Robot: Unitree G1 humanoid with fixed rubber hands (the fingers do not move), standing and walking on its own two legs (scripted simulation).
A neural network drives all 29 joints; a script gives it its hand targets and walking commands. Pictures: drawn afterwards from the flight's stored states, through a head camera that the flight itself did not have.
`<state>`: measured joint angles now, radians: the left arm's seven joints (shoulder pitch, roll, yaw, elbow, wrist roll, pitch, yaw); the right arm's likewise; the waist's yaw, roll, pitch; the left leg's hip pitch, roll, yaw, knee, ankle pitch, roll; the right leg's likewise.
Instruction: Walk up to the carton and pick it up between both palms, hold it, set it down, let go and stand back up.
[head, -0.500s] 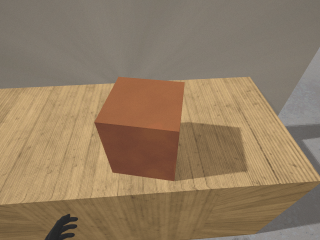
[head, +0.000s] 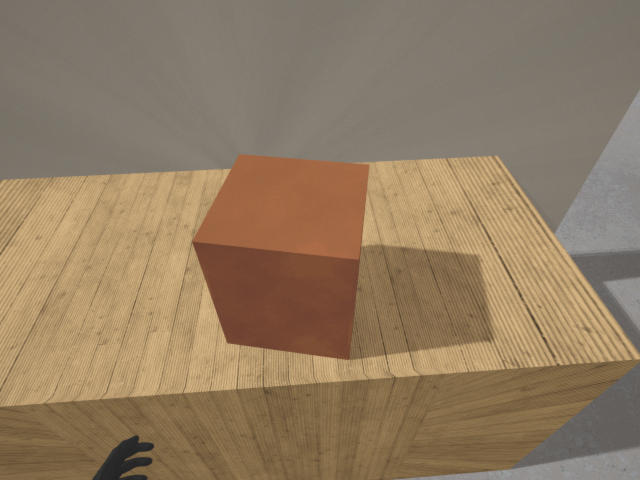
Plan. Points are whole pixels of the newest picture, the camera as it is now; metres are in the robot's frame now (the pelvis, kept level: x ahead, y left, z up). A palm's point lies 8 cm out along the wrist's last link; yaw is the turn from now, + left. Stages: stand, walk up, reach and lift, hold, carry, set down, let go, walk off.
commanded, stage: stand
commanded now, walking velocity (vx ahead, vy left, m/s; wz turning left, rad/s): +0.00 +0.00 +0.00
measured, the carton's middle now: (294, 258) +0.47 +0.05 +0.00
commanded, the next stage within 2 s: none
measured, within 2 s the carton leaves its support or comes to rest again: neither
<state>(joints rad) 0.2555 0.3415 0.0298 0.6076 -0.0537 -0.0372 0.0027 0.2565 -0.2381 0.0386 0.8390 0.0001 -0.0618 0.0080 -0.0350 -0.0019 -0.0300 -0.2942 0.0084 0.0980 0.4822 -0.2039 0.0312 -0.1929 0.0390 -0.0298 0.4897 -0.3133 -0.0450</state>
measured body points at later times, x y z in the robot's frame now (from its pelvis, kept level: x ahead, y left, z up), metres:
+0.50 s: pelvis -0.01 +0.00 +0.00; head -0.02 +0.00 +0.45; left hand +0.13 +0.29 -0.08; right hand +0.07 -0.24 -0.13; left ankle +0.03 +0.10 -0.74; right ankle -0.03 -0.09 -0.74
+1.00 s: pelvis -0.02 +0.01 +0.00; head -0.04 +0.01 +0.45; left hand +0.11 +0.29 -0.09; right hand +0.05 -0.24 -0.13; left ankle +0.03 +0.10 -0.74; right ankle -0.03 -0.09 -0.74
